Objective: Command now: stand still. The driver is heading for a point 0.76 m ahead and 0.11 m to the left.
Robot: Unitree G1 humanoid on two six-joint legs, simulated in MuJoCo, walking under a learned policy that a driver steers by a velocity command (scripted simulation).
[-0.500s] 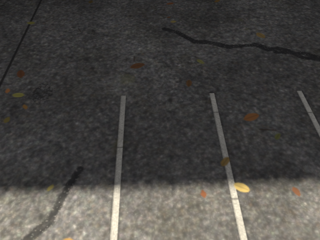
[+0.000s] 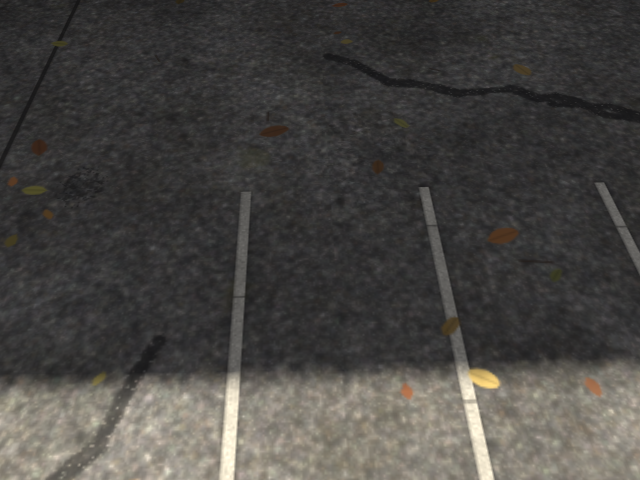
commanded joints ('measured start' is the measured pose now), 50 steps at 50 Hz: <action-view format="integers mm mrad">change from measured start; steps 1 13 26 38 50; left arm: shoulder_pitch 10 30 141 256 208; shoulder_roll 94 93 46 -17 37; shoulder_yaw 13 -2 56 -43 10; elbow -17 36 -12 -34 -63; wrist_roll -1 -2 56 67 -57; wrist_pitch -8 -4 -119 -125 -137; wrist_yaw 2 -3 -53 -69 -58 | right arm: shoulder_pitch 31 59 -44 -236 129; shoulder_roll -86 -77 -152 19 -169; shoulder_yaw -11 2 -72 -32 -82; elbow -18 25 -70 -148 -57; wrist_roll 0 1 -11 -46 26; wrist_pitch -7 -6 -61 -68 -77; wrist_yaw -2 0 18 96 42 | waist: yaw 2 2 59 31 -125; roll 1 2 85 -32 201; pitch -13 -8 44 43 -204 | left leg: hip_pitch -47 -31 -76 -438 457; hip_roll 33 28 222 96 362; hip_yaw -38 -35 -220 15 -717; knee -113 -120 -301 372 -269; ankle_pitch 32 50 -355 170 -317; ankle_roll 43 42 242 89 335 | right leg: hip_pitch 45 50 214 121 -570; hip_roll -30 -24 8 -153 1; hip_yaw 35 25 -91 -1 100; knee -91 -97 -153 -419 980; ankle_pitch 54 71 -40 249 -243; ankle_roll -56 -51 -111 -233 -57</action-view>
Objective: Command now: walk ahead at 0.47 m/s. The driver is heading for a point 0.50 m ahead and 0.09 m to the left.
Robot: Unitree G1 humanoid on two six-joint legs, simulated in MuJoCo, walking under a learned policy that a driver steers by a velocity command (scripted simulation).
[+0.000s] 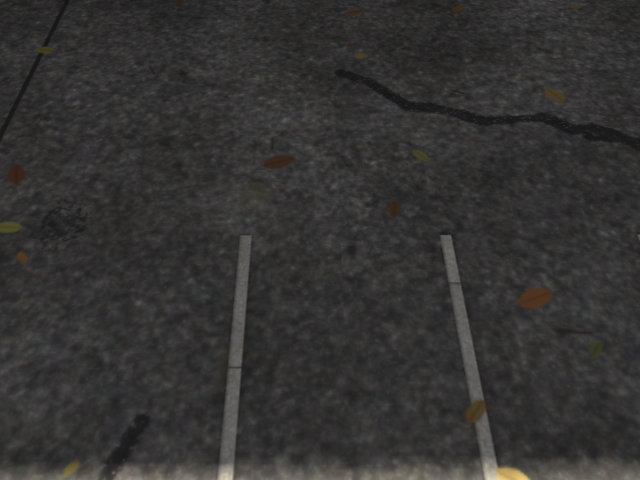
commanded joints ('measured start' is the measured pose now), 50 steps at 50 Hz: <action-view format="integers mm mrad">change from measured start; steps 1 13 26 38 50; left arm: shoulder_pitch -149 -385 -210 -380 -366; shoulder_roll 84 93 219 227 192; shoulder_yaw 17 27 45 52 52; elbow -152 -239 -223 -222 -191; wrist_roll -34 14 28 40 21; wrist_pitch -60 1 16 55 98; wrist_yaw -13 2 -10 57 36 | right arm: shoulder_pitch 222 289 355 185 123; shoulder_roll -109 -180 -168 -126 -200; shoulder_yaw -21 -7 4 -30 -32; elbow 38 82 89 -61 -104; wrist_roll -9 -15 23 -10 -50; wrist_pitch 5 -1 38 139 82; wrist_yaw -12 -24 -26 -48 -38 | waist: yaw -109 -40 38 -31 -4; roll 120 38 -103 -108 160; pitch -103 32 -323 -102 -101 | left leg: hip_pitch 574 266 -170 12 355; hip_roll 344 195 25 98 277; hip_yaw -607 -147 -164 -70 -317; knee -416 -530 694 274 -304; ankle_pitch -310 97 -443 -136 342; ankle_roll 208 125 -121 -118 165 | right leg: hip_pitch -665 -525 296 -115 -413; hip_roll -67 -132 -390 -324 -68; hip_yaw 57 -23 325 -36 -18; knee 458 -255 -593 -803 -18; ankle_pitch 103 564 839 373 -51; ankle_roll -49 9 -290 -221 66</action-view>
